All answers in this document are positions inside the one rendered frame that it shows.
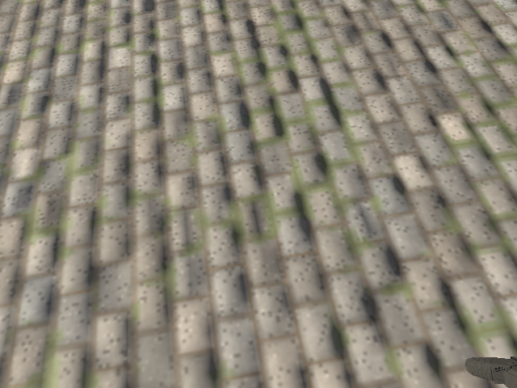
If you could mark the robot right hand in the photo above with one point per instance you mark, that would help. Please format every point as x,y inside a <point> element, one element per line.
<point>499,370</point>

